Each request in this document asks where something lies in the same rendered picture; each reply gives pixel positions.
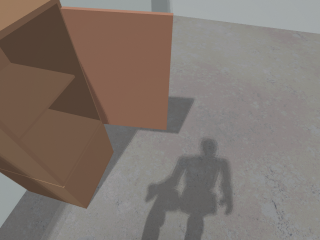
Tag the cupboard door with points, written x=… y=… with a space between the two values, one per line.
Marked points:
x=126 y=57

